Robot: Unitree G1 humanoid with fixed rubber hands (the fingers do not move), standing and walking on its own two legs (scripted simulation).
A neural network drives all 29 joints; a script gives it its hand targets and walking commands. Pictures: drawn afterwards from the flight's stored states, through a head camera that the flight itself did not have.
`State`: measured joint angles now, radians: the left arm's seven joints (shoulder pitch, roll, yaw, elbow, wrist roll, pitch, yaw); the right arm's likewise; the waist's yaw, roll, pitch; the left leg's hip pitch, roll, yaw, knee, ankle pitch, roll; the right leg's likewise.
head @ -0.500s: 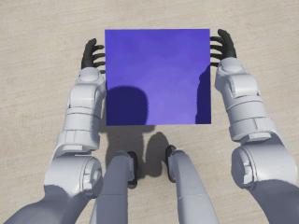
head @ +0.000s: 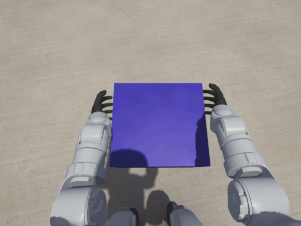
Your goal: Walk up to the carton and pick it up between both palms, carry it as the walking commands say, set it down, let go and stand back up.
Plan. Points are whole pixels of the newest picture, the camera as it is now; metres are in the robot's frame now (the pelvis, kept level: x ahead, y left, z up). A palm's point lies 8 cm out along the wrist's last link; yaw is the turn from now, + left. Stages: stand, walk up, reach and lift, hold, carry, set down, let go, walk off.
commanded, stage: reach and lift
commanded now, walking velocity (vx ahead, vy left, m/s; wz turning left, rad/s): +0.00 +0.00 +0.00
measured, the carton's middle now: (157, 129) +0.41 +0.00 -0.07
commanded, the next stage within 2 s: hold in 1.32 s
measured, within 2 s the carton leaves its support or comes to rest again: neither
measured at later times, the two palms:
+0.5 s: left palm (94, 105) +0.39 +0.16 +0.09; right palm (233, 95) +0.41 -0.18 +0.11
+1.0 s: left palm (87, 106) +0.40 +0.18 +0.07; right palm (220, 100) +0.42 -0.16 +0.08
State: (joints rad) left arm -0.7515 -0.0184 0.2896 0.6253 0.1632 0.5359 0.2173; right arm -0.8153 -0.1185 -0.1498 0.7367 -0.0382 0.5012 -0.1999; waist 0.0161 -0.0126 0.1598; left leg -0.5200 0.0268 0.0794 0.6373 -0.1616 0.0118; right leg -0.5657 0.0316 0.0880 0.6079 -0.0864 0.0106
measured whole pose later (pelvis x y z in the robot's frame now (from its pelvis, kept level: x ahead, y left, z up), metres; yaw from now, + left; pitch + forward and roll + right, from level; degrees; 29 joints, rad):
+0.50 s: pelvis +0.06 -0.01 +0.03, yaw +0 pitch +4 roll +1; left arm -0.59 -0.06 0.41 0.74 0.31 0.66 0.04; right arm -0.65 0.01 -0.34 0.78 -0.28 0.63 -0.06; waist 0.02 -0.01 -0.24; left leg -0.34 0.03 0.08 0.42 -0.15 0.00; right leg -0.41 0.03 0.09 0.44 -0.10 0.01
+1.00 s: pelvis +0.10 +0.01 +0.03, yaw +0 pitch +6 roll +0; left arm -0.39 -0.13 0.40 0.44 0.26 0.68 0.04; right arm -0.42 0.08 -0.34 0.54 -0.24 0.64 0.00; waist 0.02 -0.03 -0.24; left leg -0.30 0.03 0.08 0.35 -0.16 0.00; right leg -0.35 0.03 0.09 0.33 -0.09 0.00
